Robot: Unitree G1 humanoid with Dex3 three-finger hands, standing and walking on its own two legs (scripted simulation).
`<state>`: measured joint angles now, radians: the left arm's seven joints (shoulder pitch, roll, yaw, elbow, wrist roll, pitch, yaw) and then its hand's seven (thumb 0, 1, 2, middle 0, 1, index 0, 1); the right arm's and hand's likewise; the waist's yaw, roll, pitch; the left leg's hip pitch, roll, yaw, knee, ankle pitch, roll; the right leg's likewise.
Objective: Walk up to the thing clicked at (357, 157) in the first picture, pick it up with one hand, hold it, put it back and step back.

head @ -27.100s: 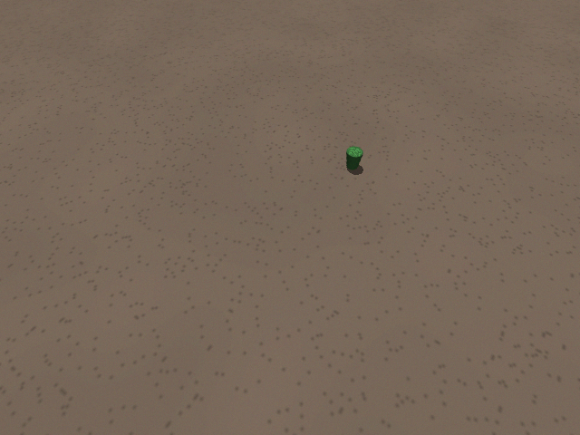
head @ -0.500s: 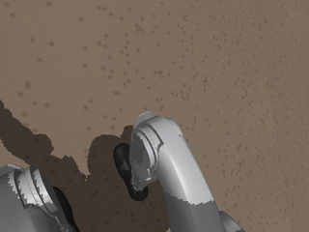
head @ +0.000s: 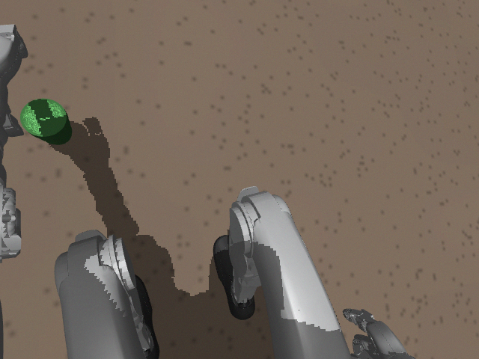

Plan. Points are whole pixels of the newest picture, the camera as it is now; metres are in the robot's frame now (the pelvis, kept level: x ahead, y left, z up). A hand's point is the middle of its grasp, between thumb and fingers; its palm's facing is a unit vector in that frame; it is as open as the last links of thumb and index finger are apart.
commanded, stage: withdraw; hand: left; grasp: from above
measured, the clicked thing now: (51, 126) +0.57 +0.23 -0.32
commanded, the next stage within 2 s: home in 0.24 s
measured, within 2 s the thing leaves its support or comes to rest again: neither
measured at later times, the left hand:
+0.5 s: hand (2, 86) +0.57 +0.25 -0.14, palm faces -0.40 -0.07 -0.91, open 13.4 cm
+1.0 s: hand out of the picture +0.39 +0.24 +0.04, palm faces -0.26 -0.71 -0.66, open 7.7 cm
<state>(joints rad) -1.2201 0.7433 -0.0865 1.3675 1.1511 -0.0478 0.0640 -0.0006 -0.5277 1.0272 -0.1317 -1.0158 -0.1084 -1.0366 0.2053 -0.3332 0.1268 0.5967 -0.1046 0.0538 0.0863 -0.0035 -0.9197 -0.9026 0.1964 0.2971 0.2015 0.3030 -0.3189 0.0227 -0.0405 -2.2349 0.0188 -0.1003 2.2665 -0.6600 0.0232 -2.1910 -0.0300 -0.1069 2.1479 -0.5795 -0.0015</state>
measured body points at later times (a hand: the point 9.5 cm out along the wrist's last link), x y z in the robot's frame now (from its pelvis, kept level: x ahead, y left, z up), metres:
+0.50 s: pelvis +0.01 +0.00 -0.02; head +0.26 +0.05 +0.34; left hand +0.58 +0.25 -0.08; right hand +0.00 -0.25 -0.12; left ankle +0.08 +0.12 -0.34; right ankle +0.12 -0.12 -0.34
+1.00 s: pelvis +0.02 +0.00 +0.14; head +0.18 +0.04 +0.56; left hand +0.40 +0.27 +0.08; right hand +0.18 -0.26 +0.03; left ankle +0.08 +0.12 -0.34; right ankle +0.12 -0.12 -0.34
